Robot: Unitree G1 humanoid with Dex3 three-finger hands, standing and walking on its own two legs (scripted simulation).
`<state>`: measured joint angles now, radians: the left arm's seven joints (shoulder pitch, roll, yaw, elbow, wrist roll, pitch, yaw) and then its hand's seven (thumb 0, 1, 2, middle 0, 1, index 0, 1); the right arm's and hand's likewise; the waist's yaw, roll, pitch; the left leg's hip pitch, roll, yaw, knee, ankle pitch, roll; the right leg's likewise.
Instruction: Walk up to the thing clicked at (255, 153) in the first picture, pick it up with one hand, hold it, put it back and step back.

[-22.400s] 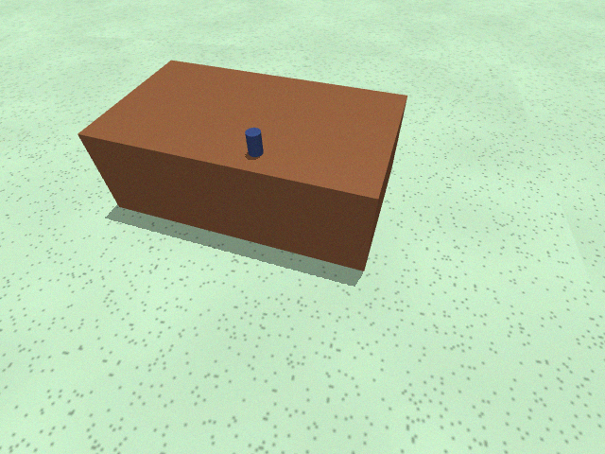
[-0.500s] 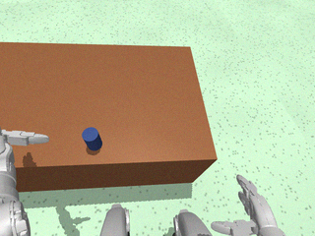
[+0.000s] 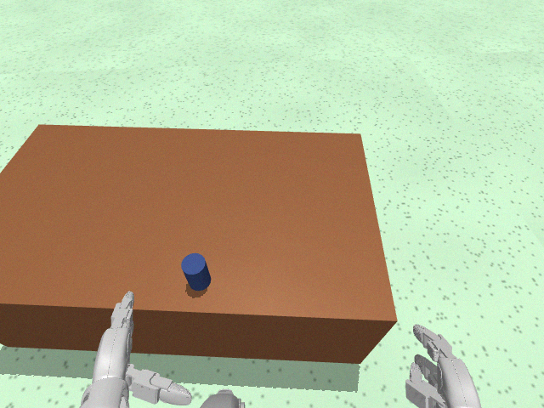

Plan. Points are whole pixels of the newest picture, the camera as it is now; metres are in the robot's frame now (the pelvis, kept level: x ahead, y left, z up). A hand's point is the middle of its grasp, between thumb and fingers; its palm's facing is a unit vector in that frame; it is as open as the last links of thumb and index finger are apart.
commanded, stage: home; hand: left
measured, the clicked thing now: (196, 272) +0.44 +0.22 -0.26
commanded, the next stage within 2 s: none
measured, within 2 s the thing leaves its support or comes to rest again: neither
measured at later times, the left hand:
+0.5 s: hand (177, 382) +0.17 +0.16 -0.05, palm faces +0.12 -0.96 -0.24, open 17.5 cm
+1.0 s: hand (168, 380) +0.17 +0.17 -0.06, palm faces +0.12 -0.96 -0.24, open 17.5 cm
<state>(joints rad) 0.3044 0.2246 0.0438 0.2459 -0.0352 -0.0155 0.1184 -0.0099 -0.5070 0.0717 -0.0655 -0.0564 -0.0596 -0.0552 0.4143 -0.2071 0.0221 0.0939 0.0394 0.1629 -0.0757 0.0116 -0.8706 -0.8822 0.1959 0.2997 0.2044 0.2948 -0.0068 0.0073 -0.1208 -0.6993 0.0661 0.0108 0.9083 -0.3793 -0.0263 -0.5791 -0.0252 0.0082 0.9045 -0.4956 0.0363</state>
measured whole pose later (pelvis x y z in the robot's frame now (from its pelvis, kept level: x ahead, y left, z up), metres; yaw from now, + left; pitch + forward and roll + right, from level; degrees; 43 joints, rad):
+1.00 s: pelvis +0.00 -0.01 +0.00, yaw +0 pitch +8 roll +0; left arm 0.43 0.20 -0.01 0.16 -0.02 -0.02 0.11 -0.01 -0.54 0.05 -0.06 -0.05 -0.05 -0.05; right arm 0.44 -0.20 0.00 0.06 0.03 0.16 -0.09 0.01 -0.90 -0.90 0.20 0.30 0.21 0.30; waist 0.01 0.00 -0.11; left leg -0.67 0.06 0.02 0.92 -0.39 -0.03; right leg -0.57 -0.03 0.02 0.95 -0.52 0.03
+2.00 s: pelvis -0.01 -0.01 +0.00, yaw +0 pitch +7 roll -1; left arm 0.45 0.20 -0.02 0.11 -0.02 0.03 0.16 -0.01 -0.54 0.05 -0.06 -0.05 -0.05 -0.05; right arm 0.30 -0.22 0.01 0.44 0.02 0.07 -0.14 0.01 -0.90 -0.90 0.20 0.30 0.21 0.30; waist -0.01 0.03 -0.08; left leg -0.66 0.08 -0.01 0.93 -0.38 -0.04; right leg -0.54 -0.01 -0.01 0.93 -0.51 0.02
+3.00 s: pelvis -0.01 -0.01 +0.05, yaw +2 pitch -4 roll -1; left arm 0.20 0.33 0.00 1.11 0.02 0.00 0.01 0.01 0.88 0.89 -0.21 -0.30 -0.20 -0.30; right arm 0.16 -0.32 0.00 1.11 -0.02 0.00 0.00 0.01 -0.90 -0.90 0.20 0.30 0.21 0.30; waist 0.00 0.03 0.05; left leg -0.22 0.05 0.00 0.46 -0.17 -0.03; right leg -0.09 -0.03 -0.03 0.44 -0.28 0.03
